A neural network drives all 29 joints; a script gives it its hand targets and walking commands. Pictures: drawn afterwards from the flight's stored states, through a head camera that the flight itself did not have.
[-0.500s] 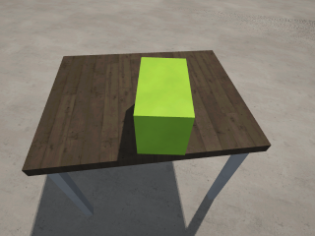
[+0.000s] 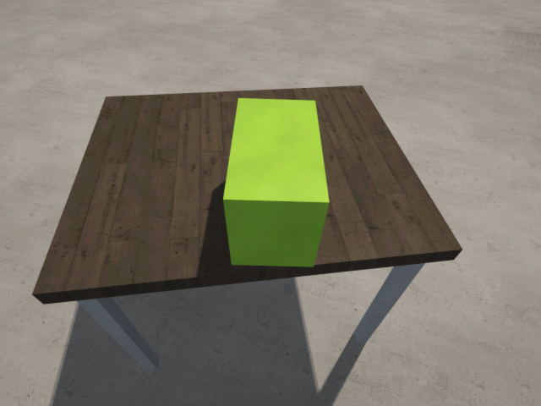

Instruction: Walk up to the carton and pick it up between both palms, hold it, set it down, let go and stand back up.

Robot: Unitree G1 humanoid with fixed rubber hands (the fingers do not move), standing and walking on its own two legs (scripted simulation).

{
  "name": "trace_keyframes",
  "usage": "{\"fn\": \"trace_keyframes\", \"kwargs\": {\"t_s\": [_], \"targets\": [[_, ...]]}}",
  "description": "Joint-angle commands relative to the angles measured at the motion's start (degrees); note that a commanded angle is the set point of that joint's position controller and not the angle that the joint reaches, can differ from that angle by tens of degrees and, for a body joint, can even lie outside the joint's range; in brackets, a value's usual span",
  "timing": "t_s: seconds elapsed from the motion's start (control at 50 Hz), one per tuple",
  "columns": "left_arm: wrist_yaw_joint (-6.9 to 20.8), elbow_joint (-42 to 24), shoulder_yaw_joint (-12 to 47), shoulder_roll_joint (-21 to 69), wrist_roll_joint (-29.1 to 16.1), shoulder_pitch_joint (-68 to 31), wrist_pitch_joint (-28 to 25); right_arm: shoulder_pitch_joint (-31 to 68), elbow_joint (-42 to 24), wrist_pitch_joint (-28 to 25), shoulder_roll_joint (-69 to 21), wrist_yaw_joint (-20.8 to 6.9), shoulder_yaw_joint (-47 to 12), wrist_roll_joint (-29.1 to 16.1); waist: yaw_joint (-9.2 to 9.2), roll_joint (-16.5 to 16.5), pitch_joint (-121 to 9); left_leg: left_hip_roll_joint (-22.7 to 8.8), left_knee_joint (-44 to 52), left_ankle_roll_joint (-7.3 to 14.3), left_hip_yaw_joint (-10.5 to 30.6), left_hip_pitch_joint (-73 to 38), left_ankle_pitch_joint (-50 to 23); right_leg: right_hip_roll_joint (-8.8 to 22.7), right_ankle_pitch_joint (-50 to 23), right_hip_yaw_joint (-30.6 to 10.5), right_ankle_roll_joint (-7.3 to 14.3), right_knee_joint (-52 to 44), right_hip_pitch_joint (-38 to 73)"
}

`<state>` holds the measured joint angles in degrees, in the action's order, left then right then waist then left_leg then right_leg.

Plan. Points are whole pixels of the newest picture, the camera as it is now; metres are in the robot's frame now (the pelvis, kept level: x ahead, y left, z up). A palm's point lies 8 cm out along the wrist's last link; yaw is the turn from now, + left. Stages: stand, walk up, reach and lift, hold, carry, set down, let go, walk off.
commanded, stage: walk up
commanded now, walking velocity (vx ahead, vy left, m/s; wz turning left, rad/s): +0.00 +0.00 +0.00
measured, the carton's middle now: (274, 179) +0.54 -0.01 +0.00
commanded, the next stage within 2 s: none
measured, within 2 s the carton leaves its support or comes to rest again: neither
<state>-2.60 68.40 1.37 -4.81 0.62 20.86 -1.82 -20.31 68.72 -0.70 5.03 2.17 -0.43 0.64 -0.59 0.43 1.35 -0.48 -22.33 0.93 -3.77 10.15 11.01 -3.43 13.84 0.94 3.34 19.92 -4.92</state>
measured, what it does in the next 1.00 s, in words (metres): steps to the right: right foot, then left foot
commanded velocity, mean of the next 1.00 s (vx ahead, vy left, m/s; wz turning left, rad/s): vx -0.01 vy -0.03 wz -0.02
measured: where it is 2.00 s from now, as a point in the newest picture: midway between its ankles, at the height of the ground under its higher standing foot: outside the picture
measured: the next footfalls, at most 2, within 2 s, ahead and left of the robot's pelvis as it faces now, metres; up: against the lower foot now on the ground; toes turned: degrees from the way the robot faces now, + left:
right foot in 0.50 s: +0.01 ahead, -0.21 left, +0.00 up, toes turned -3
left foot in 0.88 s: -0.02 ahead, -0.03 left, +0.00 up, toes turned +0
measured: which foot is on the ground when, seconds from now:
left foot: down 0.00-0.52, up 0.54-0.86, down 0.88-1.00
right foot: down 0.00-0.20, up 0.22-0.48, down 0.50-1.00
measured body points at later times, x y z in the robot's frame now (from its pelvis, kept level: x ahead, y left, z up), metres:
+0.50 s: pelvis -0.03 -0.08 -0.01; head -0.02 -0.08 +0.44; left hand +0.03 +0.16 -0.16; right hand -0.08 -0.32 -0.17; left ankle +0.01 +0.10 -0.74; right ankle -0.03 -0.21 -0.75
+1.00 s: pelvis -0.02 -0.13 +0.00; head -0.01 -0.11 +0.45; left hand -0.04 +0.06 -0.17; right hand -0.07 -0.35 -0.16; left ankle -0.06 -0.03 -0.74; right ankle -0.03 -0.21 -0.74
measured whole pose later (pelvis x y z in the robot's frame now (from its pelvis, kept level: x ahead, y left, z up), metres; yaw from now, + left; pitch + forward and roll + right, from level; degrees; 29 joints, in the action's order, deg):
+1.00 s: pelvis -0.02 -0.13 +0.00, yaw -1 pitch -1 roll -1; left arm -2.1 65.2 1.4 -6.3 -0.3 19.1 -1.7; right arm -20.0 68.1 -0.5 6.6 2.5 -0.6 0.0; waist 0.5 1.8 0.5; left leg 0.6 -22.7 1.4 -1.1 5.6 16.6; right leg -3.1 12.5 3.6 3.5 21.4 -8.6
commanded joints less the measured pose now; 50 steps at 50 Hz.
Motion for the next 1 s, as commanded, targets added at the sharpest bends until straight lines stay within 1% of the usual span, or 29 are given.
{"fn": "trace_keyframes", "kwargs": {"t_s": [0.0, 0.14, 0.16, 0.18, 0.2, 0.22, 0.24, 0.26, 0.28, 0.32, 0.34, 0.36, 0.4, 0.44, 0.46, 0.48, 0.5, 0.52, 0.54, 0.56, 0.58, 0.62, 0.66, 0.72, 0.78, 0.82, 0.86, 0.92, 0.98], "targets": [[0.0, -0.33, -0.54, -3.48, -0.36, 6.4, -0.03, -5.72, 0.27, -0.19, 3.13, 0.29, 0.21, -0.55, 0.32, -3.03, 5.25, -5.31, 3.19, 0.95, 6.04, 0.23, -3.38, 8.55, -5.8, -6.58, 0.7, -3.99, -5.42], [0.13, -0.8, -0.43, -3.02, -0.24, 6.51, -0.21, -5.79, -0.22, -0.35, 3.49, 0.28, 0.13, -0.31, 0.22, 0.38, 4.8, -5.75, 2.63, 1.45, 6.26, -0.38, -4.24, 8.35, -6.16, -6.55, 0.6, -4.07, -6.26], [-0.09, -2.62, -4.12, -12.83, -0.82, 2.1, 1.68, -4.16, -5.59, -0.48, 14.03, 1.97, 3.62, 1.44, -4.17, 9.34, 6.03, -14.63, -1.2, 3.66, 11.06, -6.45, -5.12, 4.48, -4.1, -2.35, -1.35, 8.74, -18.2], [0.06, -5.27, -4.61, -12.68, -1.31, -0.91, 2.93, -7.64, -5.23, -0.12, 18.98, 3.23, 5.01, 1.28, -4.87, 2.3, 7.78, -25.55, -1.64, 9.16, 19.95, -9.1, -38.69, 2.36, 3.04, 0.59, -4.15, 22.36, -27.15], [0.13, -6.2, -5.04, -11.55, -0.47, -0.05, 3.81, -10.92, -4.74, 0.14, 18.37, 4.12, 4.99, 1.05, -5.19, -3.65, 2.05, -34.01, -2.64, 16.26, 24.73, -9.33, -60.27, 1.82, 23.06, 2.39, -5.11, 38.62, -26.43], [0.31, -7.73, -5.47, -11.0, 0.24, -1.39, 4.47, -13.47, -4.53, 0.06, 17.31, 4.47, 5.13, 0.82, -4.82, -4.7, -2.47, -35.6, -2.69, 18.92, 24.53, -6.95, -64.63, 2.74, 25.59, -0.34, -5.48, 49.01, -25.06], [0.93, -9.02, -4.54, -7.08, 1.87, -2.74, 4.28, -14.58, -3.75, 0.16, 14.78, 4.2, 5.38, 1.0, -4.54, -4.72, -8.09, -29.86, 3.65, 15.52, 20.45, -4.79, -23.51, 4.65, 19.03, -2.84, -4.58, 49.29, -23.33], [1.7, -10.12, -4.31, -5.04, 2.75, -5.47, 4.35, -10.37, -4.83, 0.8, 12.84, 4.12, 5.42, 1.39, -3.67, -5.86, -4.27, -24.0, 7.52, 10.08, 16.36, 2.69, 4.63, 6.0, 12.61, -4.93, -4.21, 50.45, -23.95], [2.51, -10.79, -4.56, -4.83, 3.09, -5.4, 4.45, -5.42, -5.82, 1.05, 10.8, 3.84, 4.81, 1.77, -1.4, -9.17, -0.96, -19.32, 9.71, 5.67, 15.66, 9.4, 13.87, 6.25, 7.31, -5.17, -4.66, 48.44, -22.21], [2.94, -10.37, -5.02, -5.02, 2.6, -1.96, 4.42, 1.15, -8.29, 0.84, 10.01, 3.12, 4.35, 1.65, 1.08, -12.6, 2.95, -15.26, 8.9, 3.35, 8.73, 11.74, 5.47, 5.21, 2.88, -1.6, -6.35, 43.86, -21.7], [3.54, -8.07, -3.24, -0.67, 0.69, 4.64, 3.66, 5.24, -7.18, 0.76, 4.52, 2.84, 2.11, -0.71, 6.2, -17.65, 0.62, -4.76, 7.03, 2.09, -1.64, 13.45, 5.59, 4.12, 3.9, 0.02, -4.97, 28.47, -13.93], [3.04, -8.35, -3.59, -2.49, 0.09, 3.61, 3.36, 4.44, -7.62, 0.77, 5.65, 2.57, 2.48, -0.52, 4.65, -17.52, 1.03, -3.73, 5.54, 2.42, -3.07, 10.91, 5.04, 1.78, 4.86, 3.48, -5.45, 23.65, -14.41], [1.56, -9.09, -3.83, -4.38, -0.31, -0.59, 3.36, -1.58, -5.71, 0.75, 8.43, 1.92, 2.87, 0.62, 1.0, -17.64, 2.13, -5.57, 3.89, 5.01, 0.33, 7.8, 3.82, 0.46, 7.07, 6.71, -6.29, 13.38, -11.98], [0.22, -7.72, -4.31, -7.46, 0.03, 4.37, 3.27, -3.2, -5.55, 1.29, 12.32, 0.78, 3.95, 1.58, 2.31, -13.58, 2.06, -8.08, -0.43, 4.85, 2.95, 10.99, 3.77, 1.52, 1.25, 5.87, -5.95, 3.53, -3.37], [0.11, -6.68, -4.33, -8.81, 0.43, 7.15, 2.68, -5.19, -4.87, 1.57, 11.68, 0.19, 4.04, 2.06, 2.77, -6.74, 2.53, -7.0, -4.86, 2.85, 1.83, 13.26, 8.69, 3.31, -0.63, 2.94, -6.63, -0.31, -1.13], [0.27, -6.48, -4.24, -10.84, 0.79, 9.76, 1.85, -7.48, -5.19, 1.91, 7.79, -0.28, 3.17, 1.95, 2.57, 5.61, 1.96, -4.28, -11.84, -0.46, 0.08, 17.32, 14.85, 13.13, 4.64, -9.38, -6.77, -5.71, -0.69], [0.33, -9.4, -4.11, -14.74, -0.02, 4.41, 1.69, -8.0, -6.55, 2.58, 3.89, -0.03, 2.28, 1.03, 0.39, 17.27, 4.82, -1.36, -15.73, -2.35, -0.26, 18.52, 20.7, 22.64, 14.41, -21.08, -4.1, -12.63, -11.04], [0.49, -9.84, -4.7, -16.51, 0.5, -0.31, 1.95, -5.8, -8.16, 3.52, 7.06, 0.16, 2.86, 0.82, 0.84, 24.18, 8.47, -3.41, -20.5, -1.35, 2.95, 12.14, 20.14, 23.58, 28.28, -22.96, 0.23, -17.46, -24.73], [1.24, -10.83, -3.6, -12.02, 0.86, -4.55, 1.5, -3.85, -7.94, 4.0, 8.86, -0.37, 3.12, 0.3, -0.53, 20.62, 12.45, -3.32, -22.99, -1.01, 3.72, 9.76, 16.17, 19.36, 26.07, -19.72, -0.59, -18.79, -26.79], [1.42, -11.51, -2.32, -8.44, 0.83, -5.86, 0.65, -3.57, -6.71, 3.89, 7.61, -1.02, 2.98, 0.01, -1.74, 14.09, 12.51, -3.04, -23.19, -0.68, 4.07, 11.47, 12.34, 14.68, 13.47, -13.01, -2.62, -14.9, -20.89], [1.12, -11.47, -2.19, -8.4, 1.02, -5.65, 0.25, -5.82, -5.45, 3.64, 6.28, -1.36, 2.84, 0.08, -3.01, 12.23, 9.46, -2.09, -24.31, -0.45, 3.23, 14.01, 11.01, 13.04, 0.38, -8.68, -3.48, -11.25, -14.58], [1.03, -10.9, -1.94, -8.86, -0.63, -3.68, -0.75, -10.06, -2.88, 3.18, 6.1, -1.13, 2.88, 0.85, -3.54, 9.96, 2.93, 0.48, -25.45, -0.57, 2.52, 11.64, 9.66, 12.89, -9.69, -7.17, -3.01, -7.6, -7.7], [1.0, -9.01, -1.21, -6.97, -0.89, 0.53, -1.17, -7.57, -3.27, 2.78, 6.57, -0.73, 2.72, 0.72, -1.57, 7.93, -0.39, 0.66, -23.34, -0.79, 2.64, 9.93, 10.34, 13.67, -10.11, -8.87, -1.6, -6.69, -5.01], [0.32, -7.75, -0.88, -7.1, -0.61, 1.96, -0.82, -4.06, -3.94, 2.39, 5.49, -0.39, 2.18, 0.24, -0.45, 7.72, -0.25, 0.73, -15.98, -1.01, 2.76, 10.07, 11.03, 14.44, -8.8, -10.18, 1.54, -5.4, -0.98], [0.01, -6.25, -0.79, -7.46, -0.36, 3.76, -0.32, -2.86, -3.73, 1.59, 4.74, 0.35, 1.57, -0.31, 0.6, 7.24, 0.28, 0.3, -5.59, -1.09, 3.28, 6.37, 7.05, 15.67, -15.44, -11.78, 4.18, -3.44, 0.5], [-0.07, -5.56, -0.91, -7.43, -0.72, 3.53, -0.15, -5.41, -2.32, 0.92, 4.47, 0.63, 1.13, -0.44, -0.48, 5.41, -0.14, -1.86, 2.34, -0.85, 5.0, -0.32, -3.62, 15.0, -18.92, -11.11, 3.5, -2.0, -2.01], [0.2, -4.9, -0.72, -6.2, -1.13, 3.82, -0.33, -6.68, -1.13, 0.28, 6.09, 0.62, 0.93, -0.33, 0.28, 0.92, -0.65, -5.44, 1.76, 0.19, 8.62, -6.23, -10.92, 12.17, -14.09, -8.34, 1.74, -1.85, -5.84], [0.29, -3.32, -0.5, -4.64, -0.98, 4.34, -0.38, -4.49, 0.1, -0.1, 4.74, 0.33, -0.01, -0.76, 1.36, -9.19, 2.73, -5.71, 1.77, 2.09, 7.91, -3.71, -17.06, 8.83, -12.5, -5.15, 0.95, -2.36, -4.72], [0.29, -1.97, -1.16, -6.58, -0.77, 3.14, 0.14, -5.84, 0.59, -0.48, 3.47, 0.58, -0.74, -0.75, 0.89, -7.74, 3.79, -5.16, 3.69, 1.77, 8.0, -2.1, -15.51, 8.99, -11.94, -4.95, 1.02, -1.07, -3.14]]}}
